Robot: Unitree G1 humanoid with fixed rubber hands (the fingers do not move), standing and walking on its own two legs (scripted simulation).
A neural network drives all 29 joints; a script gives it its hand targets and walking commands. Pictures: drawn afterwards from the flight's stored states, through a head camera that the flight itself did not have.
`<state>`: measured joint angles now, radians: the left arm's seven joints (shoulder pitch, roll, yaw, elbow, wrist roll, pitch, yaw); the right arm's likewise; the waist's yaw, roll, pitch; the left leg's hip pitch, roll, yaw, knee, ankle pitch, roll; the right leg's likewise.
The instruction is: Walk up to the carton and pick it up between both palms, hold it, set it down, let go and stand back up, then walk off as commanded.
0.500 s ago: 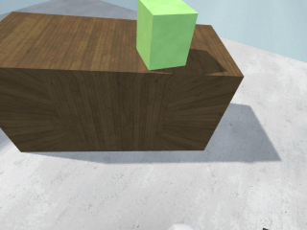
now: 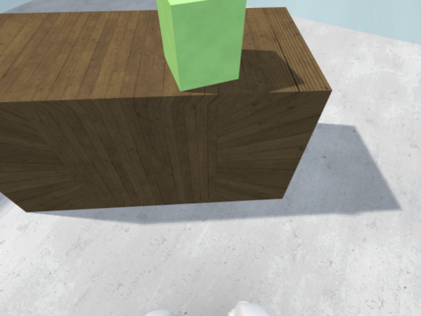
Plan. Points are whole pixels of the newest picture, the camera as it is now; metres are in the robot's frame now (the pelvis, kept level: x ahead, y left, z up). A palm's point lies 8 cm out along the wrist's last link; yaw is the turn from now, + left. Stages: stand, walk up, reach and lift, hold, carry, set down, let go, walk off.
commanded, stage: walk up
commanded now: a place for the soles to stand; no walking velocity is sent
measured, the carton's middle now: (198, 31) +0.87 +0.06 +0.08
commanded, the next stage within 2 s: none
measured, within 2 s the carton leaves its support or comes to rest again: neither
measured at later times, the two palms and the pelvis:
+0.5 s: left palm out of the picture +0.11 +0.33 -0.11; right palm out of the picture +0.09 -0.30 -0.10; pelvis +0.03 +0.02 +0.00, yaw -1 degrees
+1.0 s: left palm out of the picture +0.13 +0.32 -0.11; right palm out of the picture +0.09 -0.31 -0.09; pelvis +0.02 +0.02 +0.00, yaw +0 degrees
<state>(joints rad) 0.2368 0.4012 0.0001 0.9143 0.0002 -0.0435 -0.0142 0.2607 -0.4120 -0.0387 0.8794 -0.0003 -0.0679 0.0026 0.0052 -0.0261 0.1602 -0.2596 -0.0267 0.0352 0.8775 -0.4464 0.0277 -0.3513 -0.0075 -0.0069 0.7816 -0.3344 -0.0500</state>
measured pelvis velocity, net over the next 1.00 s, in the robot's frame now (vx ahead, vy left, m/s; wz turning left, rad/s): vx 0.02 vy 0.02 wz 0.00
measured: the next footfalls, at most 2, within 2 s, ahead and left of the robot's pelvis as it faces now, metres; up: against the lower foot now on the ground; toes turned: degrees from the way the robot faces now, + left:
left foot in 0.48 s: +0.10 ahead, +0.16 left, +0.00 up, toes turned -4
right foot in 0.74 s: +0.09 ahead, -0.10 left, +0.00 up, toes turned +1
